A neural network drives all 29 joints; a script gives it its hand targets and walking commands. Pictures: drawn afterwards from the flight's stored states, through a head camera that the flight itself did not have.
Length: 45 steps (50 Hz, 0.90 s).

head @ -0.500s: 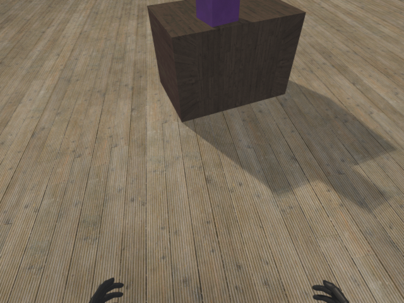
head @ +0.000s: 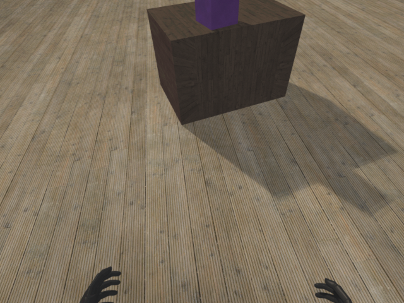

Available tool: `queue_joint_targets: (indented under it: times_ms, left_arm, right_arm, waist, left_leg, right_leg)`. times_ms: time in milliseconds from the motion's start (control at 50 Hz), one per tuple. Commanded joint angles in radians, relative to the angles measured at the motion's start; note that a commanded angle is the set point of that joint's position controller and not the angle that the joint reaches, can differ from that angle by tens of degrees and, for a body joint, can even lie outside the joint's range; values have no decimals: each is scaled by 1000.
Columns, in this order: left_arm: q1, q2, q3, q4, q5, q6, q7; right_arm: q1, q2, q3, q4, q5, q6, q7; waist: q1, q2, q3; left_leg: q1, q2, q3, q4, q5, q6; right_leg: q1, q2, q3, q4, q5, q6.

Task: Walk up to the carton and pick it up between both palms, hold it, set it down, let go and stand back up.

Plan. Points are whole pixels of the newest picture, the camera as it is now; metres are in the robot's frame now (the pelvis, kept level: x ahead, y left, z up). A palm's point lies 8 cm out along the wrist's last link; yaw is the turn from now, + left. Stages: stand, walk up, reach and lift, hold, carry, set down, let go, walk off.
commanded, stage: stand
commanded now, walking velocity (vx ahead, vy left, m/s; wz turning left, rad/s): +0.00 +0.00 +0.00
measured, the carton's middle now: (216, 0) +1.79 -0.05 +0.01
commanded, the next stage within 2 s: walk up in 0.34 s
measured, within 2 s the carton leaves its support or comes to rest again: neither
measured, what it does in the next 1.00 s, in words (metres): walks ahead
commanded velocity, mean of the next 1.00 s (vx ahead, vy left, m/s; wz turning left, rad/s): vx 0.00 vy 0.00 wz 0.00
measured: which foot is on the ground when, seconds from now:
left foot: down 0.00-0.80, up 0.82-1.00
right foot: down 0.00-1.00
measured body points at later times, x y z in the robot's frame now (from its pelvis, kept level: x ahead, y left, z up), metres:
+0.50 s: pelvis -0.01 +0.00 +0.00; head -0.01 +0.00 +0.45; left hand +0.13 +0.25 -0.09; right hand +0.11 -0.26 -0.10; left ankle +0.02 +0.14 -0.73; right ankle +0.02 -0.10 -0.73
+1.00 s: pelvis +0.11 -0.01 +0.01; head +0.10 -0.03 +0.46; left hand +0.13 +0.27 -0.09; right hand +0.23 -0.28 -0.10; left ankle +0.20 +0.14 -0.67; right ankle +0.04 -0.11 -0.73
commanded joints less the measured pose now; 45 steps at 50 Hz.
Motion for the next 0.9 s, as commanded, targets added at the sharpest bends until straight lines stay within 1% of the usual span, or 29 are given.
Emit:
queue_joint_targets:
  times_ms: [0, 40, 80, 120, 140, 160, 220, 240, 260, 320, 340, 360, 380, 400, 420, 460, 500, 520, 620, 660, 680, 700, 720, 760, 780, 800, 820, 840, 880]
  left_arm:
    - [17, 116, 22, -73, 0, -18, 5]
    - [-34, 116, 28, -93, 3, -22, 2]
    - [-23, 121, 29, -84, -2, -17, 1]
    - [-22, 148, 27, -87, -1, -9, 5]
    - [10, 129, 27, -72, -5, -5, 1]
    - [-37, 117, 23, -73, -7, 1, 2]
    - [-27, 125, 24, -86, 3, -12, 0]
    - [-13, 116, 21, -63, 1, -14, 1]
    - [-46, 102, 17, -80, -6, -13, -1]
    - [-8, 130, 23, -68, -2, -10, -1]
    - [4, 155, 21, -56, -2, -9, -2]
    - [-13, 128, 18, -67, -2, -10, -1]
    - [-4, 121, 15, -63, 3, -10, 2]
    - [-26, 117, 16, -76, -2, -13, 0]
    - [-13, 141, 22, -81, 5, -14, 1]
    - [-13, 115, 18, -72, -3, -16, 1]
    - [-41, 121, 13, -73, -6, -14, 0]
    - [92, 162, 63, -45, 32, -25, -15]
    - [34, 157, 79, -47, 23, -50, -27]
    - [15, 118, 76, -68, 21, -53, -33]
    - [-1, 102, 68, -75, 23, -52, -36]
    - [8, 87, 66, -91, 30, -49, -39]
    - [41, 92, 71, -93, 28, -51, -43]
    - [142, 99, 85, -69, 15, -58, -44]
    - [245, 112, 99, -40, 23, -68, -37]
    - [335, 193, 123, -13, 31, -74, -26]
    - [376, 259, 130, -11, 53, -75, -9]
    - [380, 228, 113, 3, 53, -76, 11]
    - [271, 212, 90, 10, 52, -80, 27]
  right_arm:
    - [18, -119, -35, -57, -1, -8, -7]
    - [18, -121, -34, -70, 5, -7, 1]
    - [-18, -121, -32, -71, 0, -5, 0]
    - [-22, -100, -21, -80, 6, -8, 5]
    - [-39, -110, -23, -72, 2, -6, 4]
    - [-45, -94, -24, -80, 3, -5, 3]
    - [-4, -122, -25, -68, 2, -11, 1]
    - [-41, -103, -20, -67, -2, -10, 1]
    - [-26, -122, -25, -80, 1, -11, 0]
    - [-22, -119, -29, -75, 0, -5, 1]
    - [17, -120, -29, -64, 4, -4, 1]
    - [23, -129, -27, -54, 2, -3, -3]
    - [16, -107, -18, -56, -1, 1, -2]
    - [-7, -117, -26, -66, 0, -4, -1]
    - [-3, -126, -21, -59, -1, -7, -1]
    - [-6, -124, -30, -54, 2, -10, 0]
    - [9, -129, -23, -54, 2, -5, -1]
    - [117, -173, -59, -46, -39, -20, 12]
    - [91, -142, -69, -67, -26, -53, 37]
    - [127, -175, -85, -35, -27, -56, 33]
    - [136, -199, -89, -27, -30, -51, 30]
    - [126, -234, -95, -12, -32, -44, 23]
    - [96, -233, -96, -13, -36, -38, 16]
    - [26, -217, -78, -9, -37, -25, 18]
    - [8, -183, -66, -16, -35, -19, 22]
    - [-25, -120, -45, -40, -31, -17, 29]
    - [-38, -90, -28, -86, -30, -21, 33]
    - [-82, -133, -44, -108, -40, -18, 32]
    - [-52, -141, -43, -106, -22, -21, 40]
  waist:
    - [5, -59, 17]
    - [-20, 7, -10]
    - [2, 17, -10]
    - [-3, -96, -3]
    - [19, 17, 11]
    - [-1, -29, 45]
    - [-3, 5, -53]
    - [7, -61, -28]
    - [-1, 11, 25]
    - [4, 8, 14]
    - [-8, -58, 39]
    - [-2, 4, 48]
    - [-5, -85, -4]
    - [2, 11, 15]
    - [-4, -35, -12]
    - [0, 27, -12]
    - [-7, -35, 22]
    - [3, -19, -133]
    - [-18, -47, 73]
    - [-38, 32, 80]
    - [-46, 93, 90]
    - [-46, 148, 116]
    - [-23, 135, 109]
    - [37, 106, 105]
    - [86, 59, 64]
    - [140, -126, 18]
    - [161, -254, 51]
    - [165, -55, 108]
    - [93, -12, 192]
  left_leg:
    - [3, 56, -61, -85, 62, 39]
    - [14, 58, -56, -74, 94, 37]
    - [-19, 56, -56, -102, 39, 38]
    - [-12, 57, -70, -106, 19, 43]
    - [-16, 60, -56, -118, -26, 45]
    - [-38, 58, -58, -114, -22, 39]
    - [2, 63, -66, -104, 27, 42]
    - [23, 60, -54, -92, 31, 40]
    - [-33, 62, -68, -111, 38, 43]
    - [34, 60, -62, -92, 42, 42]
    - [-1, 57, -55, -107, 29, 36]
    - [-12, 55, -61, -114, -9, 38]
    - [41, 65, -60, -103, 6, 40]
    - [14, 68, -67, -91, 40, 48]
    - [16, 65, -54, -95, 35, 44]
    - [22, 62, -52, -100, 32, 40]
    - [-21, 60, -64, -123, -8, 47]
    - [27, 64, -101, -93, -502, 103]
    - [-56, 59, -87, -84, -378, 113]
    - [86, 137, -233, -198, -469, 157]
    - [120, 229, -352, -294, -534, 194]
    - [82, 300, -410, -350, -583, 230]
    - [46, 306, -398, -345, -589, 245]
    - [-98, 208, -216, -255, -512, 186]
    - [-237, 140, -114, -130, -495, 136]
    - [-448, 21, 37, 158, -430, 56]
    - [-626, -26, 46, 425, -348, 29]
    - [-658, 23, -71, 524, -265, 36]
    - [-669, 73, -69, 532, -96, 31]
  right_leg:
    - [-25, -97, 106, -149, 116, -16]
    - [11, -111, 127, -125, 191, -31]
    - [15, -89, 100, -124, 93, -20]
    - [-16, -83, 107, -152, 16, -9]
    - [-42, -77, 123, -171, -41, -8]
    - [-46, -88, 117, -171, -60, -12]
    - [27, -90, 113, -136, 75, -23]
    - [-30, -95, 131, -157, 42, -30]
    - [7, -93, 116, -137, 65, -25]
    - [-41, -100, 137, -173, 26, -28]
    - [-74, -99, 133, -202, -39, -18]
    - [-61, -87, 134, -190, -66, -19]
    - [-54, -90, 125, -190, -47, -19]
    - [-32, -94, 126, -175, 6, -27]
    - [-8, -93, 119, -163, 49, -22]
    - [-12, -102, 142, -161, 60, -29]
    - [-20, -88, 122, -164, -30, -17]
    - [9, -102, 187, -121, -534, -55]
    - [-144, -119, 243, -175, -465, -53]
    - [-246, -51, 116, -33, -286, -12]
    - [-282, -4, 18, 89, -177, 18]
    - [-282, -30, 7, 135, -163, 17]
    - [-234, -49, 18, 127, -175, 6]
    - [-10, -8, -34, -29, -121, -13]
    - [219, 1, -13, -74, -126, -30]
    - [402, -146, 292, -201, -398, -112]
    - [473, -354, 675, -367, -574, -218]
    - [402, -416, 755, -420, -574, -260]
    - [321, -359, 550, -391, -349, -238]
